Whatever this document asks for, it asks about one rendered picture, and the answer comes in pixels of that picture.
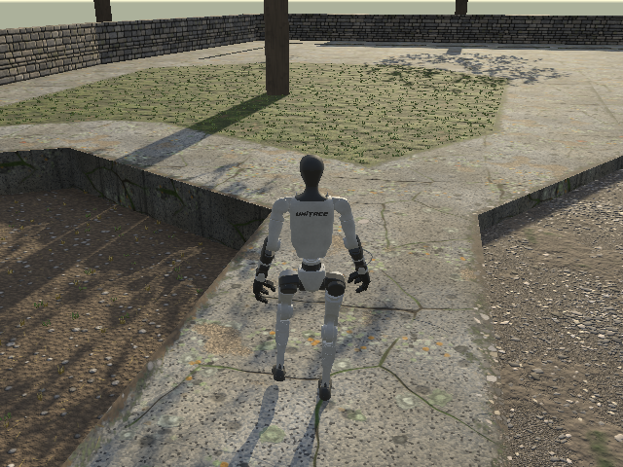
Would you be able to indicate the left robot hand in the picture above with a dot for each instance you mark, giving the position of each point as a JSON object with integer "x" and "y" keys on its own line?
{"x": 258, "y": 287}

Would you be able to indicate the right robot forearm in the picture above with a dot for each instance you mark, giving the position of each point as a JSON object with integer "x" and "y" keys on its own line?
{"x": 358, "y": 258}

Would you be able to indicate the left robot upper arm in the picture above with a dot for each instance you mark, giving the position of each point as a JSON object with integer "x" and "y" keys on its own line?
{"x": 280, "y": 206}

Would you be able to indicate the humanoid robot torso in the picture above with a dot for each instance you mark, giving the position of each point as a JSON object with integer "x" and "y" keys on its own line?
{"x": 311, "y": 225}

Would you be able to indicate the humanoid robot head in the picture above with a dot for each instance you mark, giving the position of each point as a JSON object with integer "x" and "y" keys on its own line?
{"x": 311, "y": 168}

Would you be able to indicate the right robot upper arm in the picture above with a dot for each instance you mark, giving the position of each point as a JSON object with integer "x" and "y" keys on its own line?
{"x": 342, "y": 206}

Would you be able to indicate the right robot hand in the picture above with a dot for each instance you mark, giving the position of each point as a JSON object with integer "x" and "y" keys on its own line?
{"x": 365, "y": 278}

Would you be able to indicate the left robot forearm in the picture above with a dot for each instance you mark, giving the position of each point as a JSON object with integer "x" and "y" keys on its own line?
{"x": 264, "y": 262}

